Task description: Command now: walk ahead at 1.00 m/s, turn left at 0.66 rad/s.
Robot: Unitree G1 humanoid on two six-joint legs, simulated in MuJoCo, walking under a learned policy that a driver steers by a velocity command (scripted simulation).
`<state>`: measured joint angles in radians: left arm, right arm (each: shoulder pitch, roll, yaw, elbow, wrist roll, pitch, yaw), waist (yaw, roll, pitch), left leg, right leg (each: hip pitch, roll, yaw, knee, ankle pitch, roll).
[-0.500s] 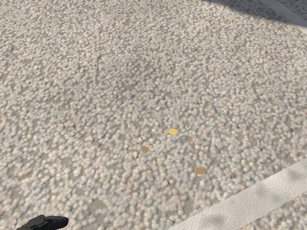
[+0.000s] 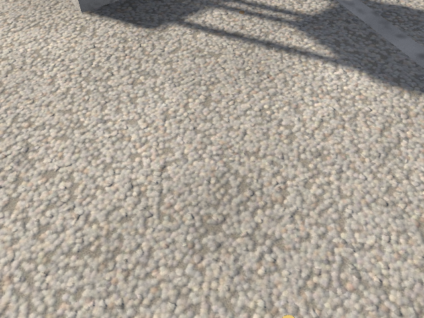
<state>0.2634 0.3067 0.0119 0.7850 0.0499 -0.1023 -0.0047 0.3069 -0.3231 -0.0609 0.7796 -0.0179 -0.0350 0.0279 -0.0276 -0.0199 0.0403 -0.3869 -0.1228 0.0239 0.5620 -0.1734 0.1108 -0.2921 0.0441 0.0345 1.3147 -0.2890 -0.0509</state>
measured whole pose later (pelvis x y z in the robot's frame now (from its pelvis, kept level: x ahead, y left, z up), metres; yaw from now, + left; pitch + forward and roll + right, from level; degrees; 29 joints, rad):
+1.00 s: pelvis +0.83 +0.24 +0.01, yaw +51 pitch +1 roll +0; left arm 0.10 0.28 0.03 0.62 0.01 -0.12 0.02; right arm 0.27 -0.28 -0.05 0.75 0.02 -0.05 -0.01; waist -0.05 -0.01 0.10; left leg -0.19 -0.19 -0.05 0.43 -0.24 0.16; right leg -0.71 -0.11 0.09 0.93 -0.15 0.07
